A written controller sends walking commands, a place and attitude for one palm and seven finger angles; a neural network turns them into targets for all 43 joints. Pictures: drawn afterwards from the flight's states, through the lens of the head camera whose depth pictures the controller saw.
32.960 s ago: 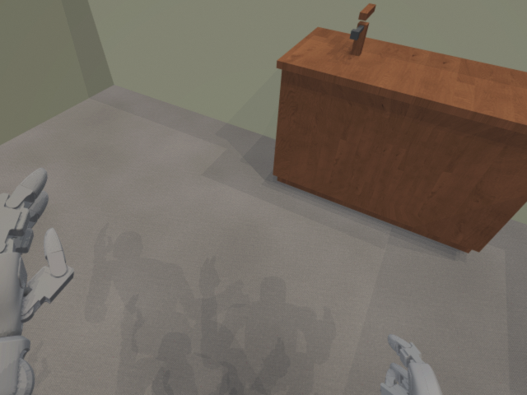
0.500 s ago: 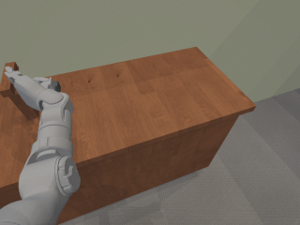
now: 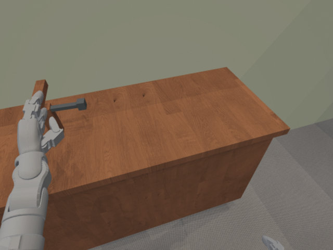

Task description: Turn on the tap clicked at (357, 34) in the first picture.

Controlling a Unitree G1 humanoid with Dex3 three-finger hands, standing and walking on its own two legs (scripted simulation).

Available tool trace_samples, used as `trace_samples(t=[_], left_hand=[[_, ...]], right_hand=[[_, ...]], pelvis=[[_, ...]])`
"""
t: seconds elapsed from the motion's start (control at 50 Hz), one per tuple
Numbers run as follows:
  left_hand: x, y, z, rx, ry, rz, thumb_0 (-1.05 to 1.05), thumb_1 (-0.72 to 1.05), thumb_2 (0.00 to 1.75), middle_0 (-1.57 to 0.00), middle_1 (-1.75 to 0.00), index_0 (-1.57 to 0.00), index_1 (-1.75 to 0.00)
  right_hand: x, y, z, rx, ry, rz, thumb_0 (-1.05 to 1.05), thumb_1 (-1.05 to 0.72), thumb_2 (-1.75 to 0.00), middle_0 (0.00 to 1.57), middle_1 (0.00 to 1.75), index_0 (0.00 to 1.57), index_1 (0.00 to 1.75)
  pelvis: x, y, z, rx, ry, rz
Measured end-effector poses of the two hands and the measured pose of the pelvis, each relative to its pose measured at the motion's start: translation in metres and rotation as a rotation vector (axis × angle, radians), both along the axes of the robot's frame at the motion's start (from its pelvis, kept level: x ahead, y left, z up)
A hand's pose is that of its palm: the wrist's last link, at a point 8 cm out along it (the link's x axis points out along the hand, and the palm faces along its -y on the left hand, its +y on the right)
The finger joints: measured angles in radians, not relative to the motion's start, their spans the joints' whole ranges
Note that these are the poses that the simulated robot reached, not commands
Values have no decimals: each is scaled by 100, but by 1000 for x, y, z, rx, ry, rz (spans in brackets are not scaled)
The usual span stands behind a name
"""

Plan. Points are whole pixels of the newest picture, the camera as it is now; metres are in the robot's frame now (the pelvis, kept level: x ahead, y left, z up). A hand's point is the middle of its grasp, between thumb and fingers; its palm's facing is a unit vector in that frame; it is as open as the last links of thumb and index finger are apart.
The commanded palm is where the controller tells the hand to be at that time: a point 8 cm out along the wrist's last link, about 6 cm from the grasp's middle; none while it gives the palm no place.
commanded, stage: draw the hand back beside the body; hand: left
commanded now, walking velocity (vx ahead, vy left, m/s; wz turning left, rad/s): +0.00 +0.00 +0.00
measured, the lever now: (81, 104) +0.52 +0.33 +0.06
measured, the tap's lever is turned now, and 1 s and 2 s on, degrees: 86 86 86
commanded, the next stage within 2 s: step back with the hand held close in 1.02 s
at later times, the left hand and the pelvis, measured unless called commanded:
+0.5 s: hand (46, 162) +0.23 +0.25 +0.16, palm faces +0.41 -0.87 -0.26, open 7.5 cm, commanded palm +0.19 +0.29 +0.16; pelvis -0.01 +0.00 +0.00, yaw +0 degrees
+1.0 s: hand (38, 185) +0.19 +0.25 +0.16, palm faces +0.42 -0.85 -0.31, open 7.4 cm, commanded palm +0.14 +0.28 +0.17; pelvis -0.01 +0.00 +0.00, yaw +1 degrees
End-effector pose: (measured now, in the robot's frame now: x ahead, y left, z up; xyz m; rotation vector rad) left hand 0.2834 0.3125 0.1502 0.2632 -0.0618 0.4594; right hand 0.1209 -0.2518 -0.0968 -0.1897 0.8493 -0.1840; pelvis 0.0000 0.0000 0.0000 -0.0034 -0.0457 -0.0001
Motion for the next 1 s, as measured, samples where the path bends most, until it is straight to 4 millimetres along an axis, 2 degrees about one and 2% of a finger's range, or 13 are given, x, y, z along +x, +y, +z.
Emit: trace_samples(t=[0.1, 0.22, 0.32, 0.48, 0.64, 0.84, 1.0], left_hand=[[-13, -15, 15, 21, -83, -59, 2, 90, 90, -17, -20, -17, -21], [-23, -33, 7, 9, -68, -135, 1, 90, 90, -18, -22, -18, -23], [-48, -27, 4, 21, -66, -125, 2, 90, 90, -19, -24, -19, -25], [-88, -17, 17, 76, -103, -65, 2, 90, 90, -19, -26, -19, -27], [-107, -30, 10, 86, -76, -96, 2, 90, 90, -20, -28, -20, -29], [-140, -34, 22, 149, -84, -96, 2, 89, 90, -20, -30, -20, -30], [-139, -28, 18, 130, -84, -52, 1, 89, 90, -20, -30, -20, -31]], right_hand=[[28, 17, 10, 12, -88, 72, 1, -91, -90, 20, 30, 20, 30], [47, 36, 27, 63, -199, 78, 1, -91, -90, 20, 30, 21, 30], [47, 41, 31, 72, -220, 85, 1, -90, -90, 20, 30, 21, 30], [39, 38, 20, 46, -162, 117, 1, -90, -90, 20, 30, 21, 30], [42, 35, 22, 39, -182, 107, 2, -90, -90, 20, 30, 21, 30], [54, 37, 30, 35, -244, 127, 2, -90, -90, 20, 30, 21, 30], [56, 43, 28, 40, -244, 148, 2, -90, -90, 20, 30, 21, 30]], pelvis=[[-10, 3, 1, 2, -16, 14], [-12, 4, 2, 6, -25, -4], [-10, 3, 3, 3, -36, -11], [-10, 5, 3, 1, -47, 3], [-10, 4, 3, 2, -47, -1], [-9, 3, 1, -3, -50, 4], [-12, 2, 0, -1, -52, 13]])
